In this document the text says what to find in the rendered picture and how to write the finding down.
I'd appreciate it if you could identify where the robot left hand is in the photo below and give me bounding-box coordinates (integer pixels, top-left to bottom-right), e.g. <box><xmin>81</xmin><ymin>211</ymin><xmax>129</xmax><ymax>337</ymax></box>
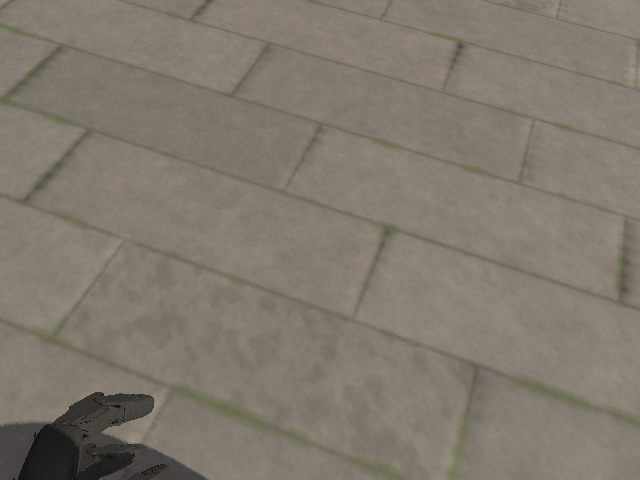
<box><xmin>13</xmin><ymin>392</ymin><xmax>170</xmax><ymax>480</ymax></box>

